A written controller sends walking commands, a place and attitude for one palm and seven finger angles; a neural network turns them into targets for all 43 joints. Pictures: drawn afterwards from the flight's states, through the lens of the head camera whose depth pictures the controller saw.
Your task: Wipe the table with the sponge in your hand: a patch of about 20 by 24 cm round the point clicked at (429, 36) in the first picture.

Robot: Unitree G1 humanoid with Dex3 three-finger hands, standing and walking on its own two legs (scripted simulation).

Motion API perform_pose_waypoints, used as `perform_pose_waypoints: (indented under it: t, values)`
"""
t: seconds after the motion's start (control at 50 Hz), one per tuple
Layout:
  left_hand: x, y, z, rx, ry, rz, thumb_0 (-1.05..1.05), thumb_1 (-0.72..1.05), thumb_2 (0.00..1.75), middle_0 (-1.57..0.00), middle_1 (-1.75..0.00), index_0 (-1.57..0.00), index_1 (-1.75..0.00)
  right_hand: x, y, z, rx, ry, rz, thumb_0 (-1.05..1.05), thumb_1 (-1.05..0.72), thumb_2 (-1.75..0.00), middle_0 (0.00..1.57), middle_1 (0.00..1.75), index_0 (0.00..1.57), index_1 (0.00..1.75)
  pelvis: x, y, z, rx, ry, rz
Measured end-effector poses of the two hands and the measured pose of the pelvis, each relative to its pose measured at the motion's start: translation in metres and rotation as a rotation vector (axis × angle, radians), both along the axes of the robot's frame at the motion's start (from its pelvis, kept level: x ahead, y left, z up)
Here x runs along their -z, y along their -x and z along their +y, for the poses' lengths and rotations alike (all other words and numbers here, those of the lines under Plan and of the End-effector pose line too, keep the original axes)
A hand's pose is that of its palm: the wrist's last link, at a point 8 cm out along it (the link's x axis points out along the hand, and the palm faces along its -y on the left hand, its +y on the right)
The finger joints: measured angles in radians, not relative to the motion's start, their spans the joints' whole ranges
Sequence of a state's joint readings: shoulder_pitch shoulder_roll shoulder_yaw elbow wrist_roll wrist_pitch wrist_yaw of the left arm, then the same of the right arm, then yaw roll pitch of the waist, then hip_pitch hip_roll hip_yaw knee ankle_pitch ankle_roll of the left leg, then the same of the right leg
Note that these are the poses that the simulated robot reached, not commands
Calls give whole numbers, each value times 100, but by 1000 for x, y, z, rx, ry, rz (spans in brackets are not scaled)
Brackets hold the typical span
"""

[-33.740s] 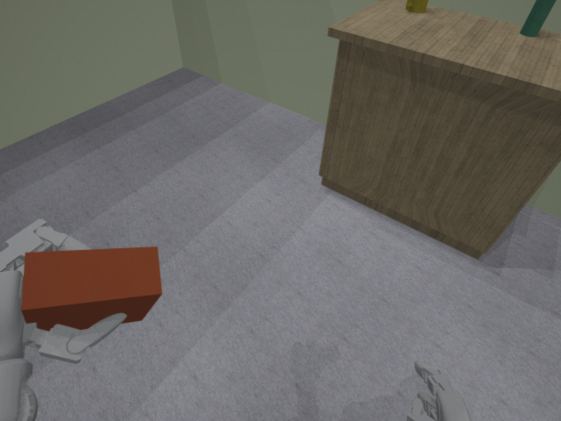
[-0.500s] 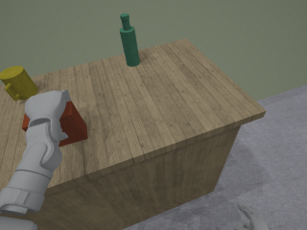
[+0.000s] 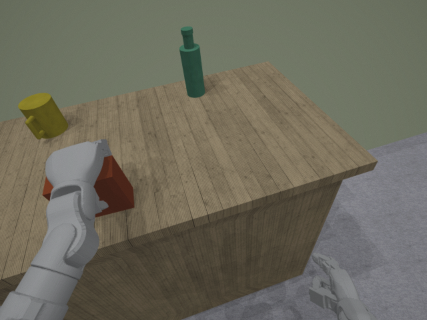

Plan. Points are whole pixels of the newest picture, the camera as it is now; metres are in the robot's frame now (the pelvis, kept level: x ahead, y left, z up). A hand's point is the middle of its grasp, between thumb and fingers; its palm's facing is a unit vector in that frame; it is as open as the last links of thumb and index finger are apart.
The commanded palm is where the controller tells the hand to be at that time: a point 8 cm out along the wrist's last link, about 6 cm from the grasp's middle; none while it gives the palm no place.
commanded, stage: slide across to the third lane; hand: left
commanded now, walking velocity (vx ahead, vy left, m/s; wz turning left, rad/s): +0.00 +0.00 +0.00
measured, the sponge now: (97, 195) +0.31 +0.28 +0.08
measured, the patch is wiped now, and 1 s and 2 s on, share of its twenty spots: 0.75 0.90 1.00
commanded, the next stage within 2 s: wipe forward along the third lane in 0.66 s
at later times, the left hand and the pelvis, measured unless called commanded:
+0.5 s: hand (116, 183) +0.31 +0.22 +0.13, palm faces +0.05 -0.05 -1.00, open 9.6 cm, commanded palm +0.28 +0.20 +0.18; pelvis -0.02 -0.01 +0.00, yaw +2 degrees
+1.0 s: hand (138, 171) +0.34 +0.19 +0.13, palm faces +0.02 -0.05 -1.00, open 9.6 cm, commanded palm +0.32 +0.19 +0.17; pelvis -0.02 -0.03 +0.00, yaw +1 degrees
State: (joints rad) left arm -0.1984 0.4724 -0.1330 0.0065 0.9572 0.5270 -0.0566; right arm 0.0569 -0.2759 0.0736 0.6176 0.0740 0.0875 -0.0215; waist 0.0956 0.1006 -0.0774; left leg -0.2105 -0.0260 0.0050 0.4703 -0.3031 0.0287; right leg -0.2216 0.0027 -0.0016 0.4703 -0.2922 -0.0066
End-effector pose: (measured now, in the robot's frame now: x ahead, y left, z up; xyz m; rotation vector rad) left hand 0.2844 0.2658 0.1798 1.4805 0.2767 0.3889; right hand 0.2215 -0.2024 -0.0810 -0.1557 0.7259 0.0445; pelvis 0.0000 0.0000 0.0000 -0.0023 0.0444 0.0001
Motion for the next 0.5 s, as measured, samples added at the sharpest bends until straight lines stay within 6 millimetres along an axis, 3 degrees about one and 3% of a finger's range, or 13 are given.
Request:
perform_pose_waypoints:
  t: [0.2,0.5]
  values:
    - [0,13,-12,-13,8,-3,2,-46,106,-68,-147,-75,-142,5,4,2,-20,1,20,1,-90,-89,20,30,20,30,0,4,-1,-8,-2,-13]
    - [-3,1,-48,40,1,31,0,-48,106,-73,-142,-80,-137,-2,-1,11,-63,-15,-31,1,-90,-89,20,30,20,30,1,16,-12,-27,-12,-35]
